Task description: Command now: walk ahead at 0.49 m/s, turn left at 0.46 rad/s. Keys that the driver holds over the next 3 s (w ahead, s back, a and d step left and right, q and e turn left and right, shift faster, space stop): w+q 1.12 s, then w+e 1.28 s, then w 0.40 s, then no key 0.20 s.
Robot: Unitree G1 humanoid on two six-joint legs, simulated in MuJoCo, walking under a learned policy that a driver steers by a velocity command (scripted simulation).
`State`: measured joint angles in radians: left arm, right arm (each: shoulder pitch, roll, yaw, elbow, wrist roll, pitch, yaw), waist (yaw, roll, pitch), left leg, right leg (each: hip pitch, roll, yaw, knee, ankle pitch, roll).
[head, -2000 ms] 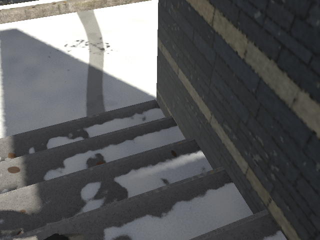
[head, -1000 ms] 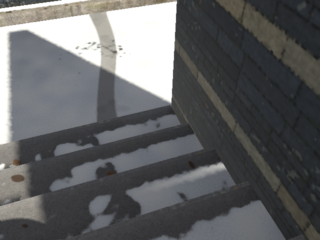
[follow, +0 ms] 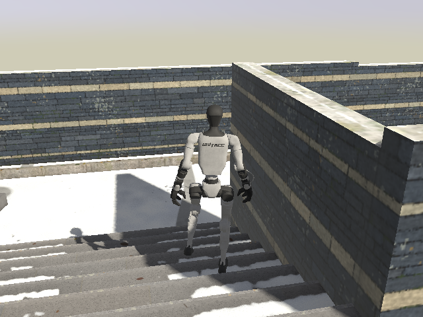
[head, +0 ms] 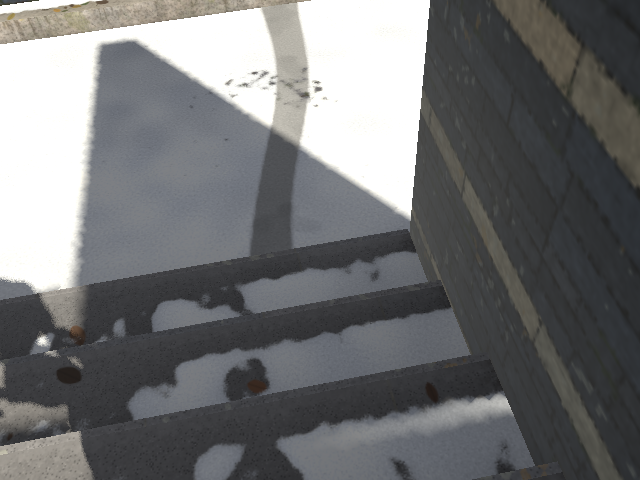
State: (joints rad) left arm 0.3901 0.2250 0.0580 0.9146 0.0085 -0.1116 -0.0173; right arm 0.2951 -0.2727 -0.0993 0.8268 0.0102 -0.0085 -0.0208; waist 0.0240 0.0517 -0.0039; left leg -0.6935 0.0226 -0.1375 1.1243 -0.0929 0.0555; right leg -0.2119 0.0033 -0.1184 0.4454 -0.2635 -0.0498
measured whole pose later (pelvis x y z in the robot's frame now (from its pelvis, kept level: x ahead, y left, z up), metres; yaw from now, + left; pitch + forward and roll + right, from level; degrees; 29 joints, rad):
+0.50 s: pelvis +0.28 +0.05 -0.17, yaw +18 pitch +2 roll +2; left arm 0.33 0.24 0.03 0.83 -0.03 -0.09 0.02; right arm 0.18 -0.22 -0.05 0.75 0.01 -0.02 0.04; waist 0.05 -0.02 0.05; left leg -0.42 -0.14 -0.02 0.63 -0.24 0.10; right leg -0.59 -0.09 0.10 1.73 -0.52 0.03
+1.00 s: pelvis +0.59 +0.02 -0.32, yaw +35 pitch +0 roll +1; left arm 0.37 0.24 0.08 0.89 -0.01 -0.04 -0.04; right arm 0.41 -0.23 -0.06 0.82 0.09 -0.01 -0.05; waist -0.02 0.08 -0.05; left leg -0.67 -0.08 -0.16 1.99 -0.59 0.03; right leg -0.39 0.01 -0.01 0.75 -0.35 -0.03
